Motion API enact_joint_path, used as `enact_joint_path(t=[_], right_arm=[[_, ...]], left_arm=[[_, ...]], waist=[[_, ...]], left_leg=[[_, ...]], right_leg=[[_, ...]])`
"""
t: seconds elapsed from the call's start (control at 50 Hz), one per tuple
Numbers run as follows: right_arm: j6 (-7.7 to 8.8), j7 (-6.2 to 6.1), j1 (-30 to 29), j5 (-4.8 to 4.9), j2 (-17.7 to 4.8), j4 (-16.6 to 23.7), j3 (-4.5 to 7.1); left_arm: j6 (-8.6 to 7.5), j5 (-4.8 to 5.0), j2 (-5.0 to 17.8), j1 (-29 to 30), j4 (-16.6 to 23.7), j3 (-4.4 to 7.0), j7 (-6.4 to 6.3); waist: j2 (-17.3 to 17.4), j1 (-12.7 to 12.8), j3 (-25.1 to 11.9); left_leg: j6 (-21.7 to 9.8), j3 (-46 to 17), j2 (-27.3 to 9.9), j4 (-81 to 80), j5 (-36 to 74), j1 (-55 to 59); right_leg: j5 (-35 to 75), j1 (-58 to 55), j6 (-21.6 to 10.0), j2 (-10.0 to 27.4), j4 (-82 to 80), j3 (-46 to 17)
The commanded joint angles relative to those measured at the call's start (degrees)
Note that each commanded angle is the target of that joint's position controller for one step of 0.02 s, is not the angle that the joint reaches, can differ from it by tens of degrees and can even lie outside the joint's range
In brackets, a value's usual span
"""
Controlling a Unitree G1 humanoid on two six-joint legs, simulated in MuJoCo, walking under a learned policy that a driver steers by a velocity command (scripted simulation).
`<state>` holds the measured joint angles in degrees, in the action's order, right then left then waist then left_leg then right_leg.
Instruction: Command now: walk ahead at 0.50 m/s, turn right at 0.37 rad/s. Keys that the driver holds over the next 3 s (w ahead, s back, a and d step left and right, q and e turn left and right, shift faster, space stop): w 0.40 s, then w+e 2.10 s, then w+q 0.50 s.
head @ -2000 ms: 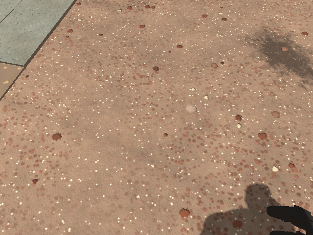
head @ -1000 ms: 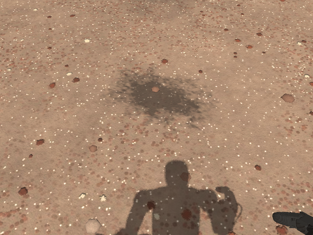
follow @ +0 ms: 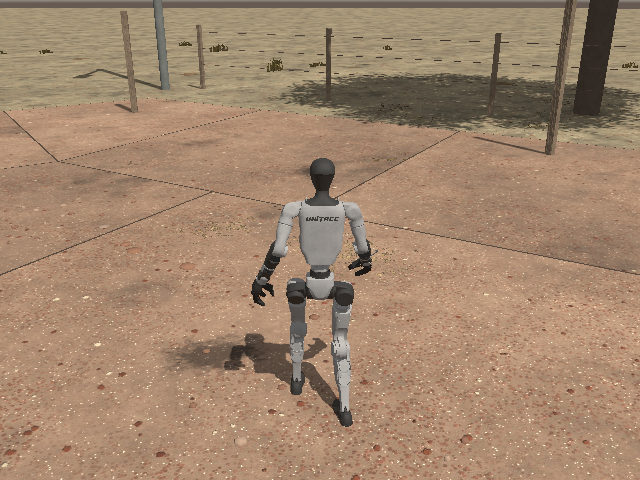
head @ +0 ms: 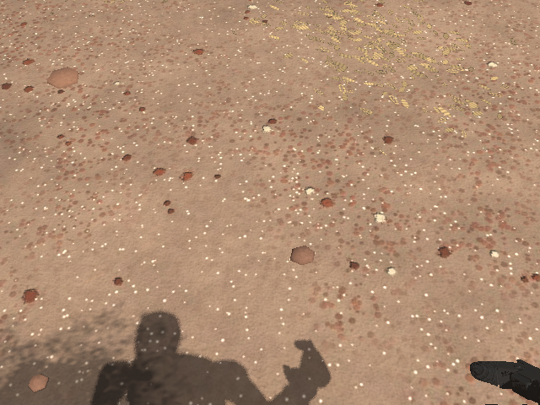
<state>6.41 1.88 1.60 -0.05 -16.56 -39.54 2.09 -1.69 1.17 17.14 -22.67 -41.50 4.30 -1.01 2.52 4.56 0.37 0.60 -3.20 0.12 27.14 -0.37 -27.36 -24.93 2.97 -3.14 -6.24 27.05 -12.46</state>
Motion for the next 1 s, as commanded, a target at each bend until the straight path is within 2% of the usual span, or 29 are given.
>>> enact_joint_path(t=[0.02, 0.04, 0.06, 0.08, 0.1, 0.12, 0.14, 0.18, 0.24, 0.3, 0.38, 0.44, 0.48, 0.5, 0.52, 0.54, 0.56, 0.58, 0.6, 0.62, 0.64, 0.66, 0.72, 0.78, 0.84, 0.88, 0.94, 0.98, 1.0], right_arm=[[1.39, -0.69, 13.8, -1.21, -11.3, 1.0, 4.07], [0.66, -0.41, 20.3, -1.47, -16.1, -1.9, 5.58], [0.51, 0.16, 21.0, 0.63, -11.1, -2.1, 4.54], [0.27, -0.05, 18.1, 0.85, -7.8, -1.6, 3.60], [-0.15, -0.23, 15.1, 0.07, -7.0, -1.0, 3.10], [-0.43, -0.32, 13.3, -0.28, -6.0, -1.3, 2.69], [-0.33, -0.53, 12.5, -0.76, -5.1, -1.4, 2.21], [-0.13, -0.60, 12.9, -0.30, -4.5, -2.0, 1.97], [-0.10, -0.93, 14.5, 0.48, -7.3, -3.4, 2.60], [-0.71, -1.22, 15.9, 0.83, -8.7, -4.4, 2.83], [-1.51, -1.26, 20.0, 1.36, -9.5, -6.5, 2.77], [-2.34, -1.49, 20.9, 1.44, -10.6, -7.7, 3.09], [-2.87, -1.86, 19.9, 1.44, -11.4, -7.9, 3.42], [-3.14, -2.13, 19.2, 1.46, -11.1, -7.9, 3.31], [-3.22, -2.54, 19.3, 0.79, -9.7, -7.2, 2.72], [-2.41, -2.59, 22.3, -0.90, -5.5, -4.2, 1.05], [-0.95, -2.09, 23.8, -0.94, -3.3, -4.3, 0.11], [0.18, -1.40, 18.8, 0.94, -8.5, -3.4, 1.41], [0.92, -1.14, 14.4, 1.74, -9.2, -2.1, 1.58], [1.21, -1.34, 12.8, 0.82, -8.7, -1.9, 1.53], [1.05, -1.52, 12.6, -0.27, -8.5, -1.8, 1.84], [0.64, -1.48, 13.1, -0.62, -8.0, -1.6, 1.90], [-0.65, -1.71, 11.8, -0.87, -6.3, -0.7, 1.72], [-0.76, -1.74, 4.4, -0.99, -4.6, 1.6, 1.09], [-0.25, -1.11, -1.9, -0.37, -3.8, 3.3, 0.67], [0.05, -0.73, -4.4, 0.18, -4.6, 4.3, 0.87], [0.55, -0.35, -4.6, 0.33, -6.4, 4.8, 1.61], [0.93, -0.63, 0.5, 0.28, -7.5, 3.6, 2.40], [1.16, -1.06, 6.4, -0.27, -9.2, 2.5, 3.25]], left_arm=[[-0.48, -1.12, 3.1, 1.2, 3.6, 0.12, 0.13], [-1.06, 0.65, -0.1, -7.6, 3.7, -0.84, 0.18], [-1.44, 1.08, 4.7, -6.8, 2.7, -0.33, -0.02], [-1.51, 1.08, 7.9, 0.4, 3.4, 0.54, 0.04], [-1.57, 0.38, 7.7, 5.0, 4.5, 0.41, -0.08], [-1.92, -0.54, 7.0, 8.0, 5.5, 0.41, 0.08], [-2.07, -0.71, 6.1, 8.0, 5.6, 0.43, 0.38], [-1.99, -0.49, 4.0, 6.6, 5.0, 0.00, 0.74], [-2.02, -1.03, 1.9, 10.8, 6.4, -0.96, 0.90], [-2.54, -0.92, 0.8, 16.0, 7.2, -1.61, 1.45], [-3.02, -0.21, 1.2, 22.4, 8.5, -1.67, 2.37], [-3.13, 0.09, 2.3, 24.5, 9.5, -1.38, 3.19], [-3.01, -0.16, 3.8, 21.5, 8.9, -0.69, 3.43], [-2.83, -0.50, 5.4, 15.8, 7.2, 0.32, 3.26], [-2.57, -0.48, 8.3, 7.2, 4.9, 1.76, 2.81], [-2.14, -1.10, 14.4, -0.3, 4.2, 3.23, 2.26], [-2.02, 0.04, 14.2, -2.3, 3.2, 3.06, 2.62], [-2.16, 0.16, 9.9, -0.8, 3.5, 1.78, 2.63], [-2.32, -0.27, 8.7, 2.9, 4.0, 1.36, 2.58], [-2.30, -0.65, 7.8, 5.8, 4.5, 1.08, 2.56], [-2.31, -1.07, 6.7, 8.0, 5.1, 0.70, 2.57], [-2.31, -1.41, 6.0, 9.3, 5.5, 0.50, 2.47], [-2.63, -0.76, 7.0, 9.0, 4.9, 0.99, 1.65], [-2.50, -0.44, 8.5, 6.0, 3.4, 1.57, 0.67], [-2.09, 0.07, 9.2, 2.5, 1.8, 1.85, 0.13], [-1.80, 0.44, 9.2, 0.5, 0.8, 1.89, 0.00], [-1.04, 0.44, 8.8, -0.3, 0.2, 1.94, -0.37], [-0.39, 0.23, 8.3, 0.6, 0.3, 1.88, -0.36], [-0.37, -0.06, 6.3, 1.1, 0.7, 1.16, -0.16]], waist=[[-4.4, -9.3, -11.7], [14.8, -6.7, -18.7], [11.9, -8.1, -15.9], [5.7, -9.6, -7.9], [1.4, -8.8, -4.2], [0.3, -7.9, -0.6], [1.8, -6.3, -0.3], [3.6, -5.3, -0.8], [2.5, -6.0, 0.3], [2.0, -7.7, 0.9], [2.0, -9.8, 2.0], [2.6, -9.3, 2.6], [2.9, -6.6, 0.7], [2.1, -3.3, -3.0], [0.5, 0.3, -8.5], [-10.2, 0.7, -16.8], [-17.9, 0.0, -20.6], [-12.9, 1.3, -14.3], [-9.9, 0.4, -7.6], [-5.8, -1.2, -4.5], [-5.2, -3.2, -2.6], [-6.4, -4.8, -2.5], [-6.6, -5.8, -1.5], [-5.9, -3.5, 0.7], [-6.0, -1.2, 1.0], [-6.2, -0.6, 1.2], [-7.4, -1.4, 0.8], [-8.7, -4.2, -1.0], [-7.9, -7.1, -5.4]], left_leg=[[-6.7, -7.7, -9.3, 0.2, -2.3, 27.6], [-17.0, -34.1, -20.9, -5.2, -15.4, 46.3], [-17.2, -43.7, -22.7, -10.3, -30.2, 46.2], [-14.8, -35.8, -20.5, -11.3, -30.8, 39.4], [-13.3, -28.7, -18.1, -11.7, -25.2, 32.9], [-13.2, -23.7, -15.9, -12.9, -18.9, 27.2], [-12.6, -20.1, -14.1, -14.0, -13.9, 24.0], [-12.9, -15.6, -12.3, -15.8, -7.9, 21.7], [-14.3, -11.4, -12.9, -18.3, -1.8, 20.7], [-12.9, -6.3, -11.4, -19.1, 0.4, 20.2], [-11.7, -3.8, -11.7, -18.1, 1.2, 21.3], [-10.5, -3.3, -14.4, -16.1, 3.3, 26.7], [-8.9, -0.8, -14.6, -11.2, 14.4, 28.9], [-7.5, 2.2, -12.7, -3.7, 23.5, 28.2], [-5.4, 5.3, -10.2, 7.7, 23.8, 22.8], [-1.6, 8.5, -4.6, 29.1, 4.5, 2.7], [-0.3, 2.3, 2.1, 40.9, -31.7, -11.8], [-1.2, -2.0, -1.1, 45.4, -30.0, -18.4], [-1.9, -1.1, -3.3, 44.0, -24.3, -19.4], [-1.7, -0.7, -4.9, 40.6, -20.3, -17.1], [-1.1, -1.0, -6.1, 36.8, -17.5, -13.8], [-0.5, -1.3, -6.5, 34.9, -16.0, -10.7], [2.0, -0.2, -5.8, 28.7, -12.5, -8.9], [3.1, -0.3, -4.2, 16.3, -1.7, -7.9], [3.0, -0.2, -1.6, 6.9, 6.1, -2.6], [2.5, -1.2, -0.9, 4.0, 6.4, -1.4], [1.0, -2.4, -0.5, 0.5, 1.0, 0.4], [-1.1, -0.9, 0.0, -2.1, -2.7, 8.0], [-3.3, -1.8, -2.3, -2.6, -2.8, 18.4]], right_leg=[[23.3, 10.0, -3.5, 8.4, 18.5, -4.5], [-1.7, 30.5, 1.3, -0.5, 38.2, 2.7], [-7.8, 39.1, 1.8, 2.0, 46.0, 0.4], [-2.9, 41.6, 1.7, 4.3, 48.0, 0.5], [1.0, 40.4, 1.7, 6.4, 46.9, 3.1], [3.7, 39.9, 1.7, 8.1, 43.3, 4.1], [5.9, 37.1, 1.6, 10.0, 40.3, 4.7], [6.9, 34.3, 2.0, 10.9, 35.9, 6.6], [10.7, 35.5, 3.2, 11.9, 26.7, 8.5], [20.4, 33.2, 3.6, 11.5, 15.8, 9.9], [26.8, 28.9, 3.6, 9.5, 7.1, 11.4], [23.3, 29.2, 1.5, 9.0, 3.9, 11.6], [20.4, 23.5, -0.7, 7.3, 2.0, 13.2], [20.6, 14.9, -2.3, 5.5, 0.5, 14.7], [21.2, 2.1, -4.3, 6.4, 0.8, 12.4], [19.6, -19.4, -11.7, 19.8, 1.5, -9.7], [8.5, -26.5, -17.4, 25.9, -7.3, -30.4], [2.8, -22.5, -15.3, 24.5, -9.6, -27.3], [7.1, -14.7, -13.7, 22.2, -10.6, -20.1], [12.9, -7.7, -12.7, 20.0, -11.6, -15.3], [18.2, -2.0, -12.1, 18.1, -13.0, -11.9], [21.2, 1.5, -12.1, 16.9, -14.3, -10.5], [25.9, 7.5, -13.3, 15.3, -16.3, -6.6], [25.3, 10.4, -11.4, 13.0, -16.4, -3.5], [22.2, 12.0, -9.5, 11.9, -15.3, -3.3], [20.5, 9.9, -9.1, 13.0, -13.3, -5.7], [20.6, 4.6, -7.9, 14.6, -8.2, -10.2], [24.3, 4.3, -6.5, 13.6, -3.3, -11.3], [26.4, 6.6, -4.8, 10.4, 4.2, -9.2]])
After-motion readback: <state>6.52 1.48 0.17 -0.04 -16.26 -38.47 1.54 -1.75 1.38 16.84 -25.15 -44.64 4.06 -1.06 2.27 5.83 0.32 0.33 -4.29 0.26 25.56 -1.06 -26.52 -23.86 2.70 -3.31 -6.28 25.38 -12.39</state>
